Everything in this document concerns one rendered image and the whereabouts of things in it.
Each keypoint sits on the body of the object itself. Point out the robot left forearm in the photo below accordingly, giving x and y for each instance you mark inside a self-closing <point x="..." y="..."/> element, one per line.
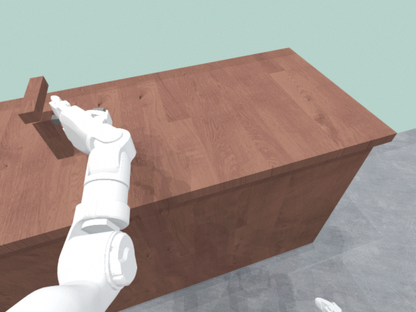
<point x="104" y="203"/>

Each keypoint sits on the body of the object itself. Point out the robot left hand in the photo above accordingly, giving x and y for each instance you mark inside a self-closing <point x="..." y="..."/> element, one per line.
<point x="76" y="122"/>

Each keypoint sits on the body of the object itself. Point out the counter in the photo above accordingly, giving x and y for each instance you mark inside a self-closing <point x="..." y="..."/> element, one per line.
<point x="237" y="161"/>

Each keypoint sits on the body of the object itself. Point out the robot right hand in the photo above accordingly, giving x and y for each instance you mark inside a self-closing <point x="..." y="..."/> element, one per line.
<point x="326" y="306"/>

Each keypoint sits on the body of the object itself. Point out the tap lever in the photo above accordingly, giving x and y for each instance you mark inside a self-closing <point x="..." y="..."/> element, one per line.
<point x="56" y="120"/>

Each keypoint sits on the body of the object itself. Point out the robot left upper arm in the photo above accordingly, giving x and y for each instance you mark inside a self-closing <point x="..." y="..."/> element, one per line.
<point x="92" y="270"/>

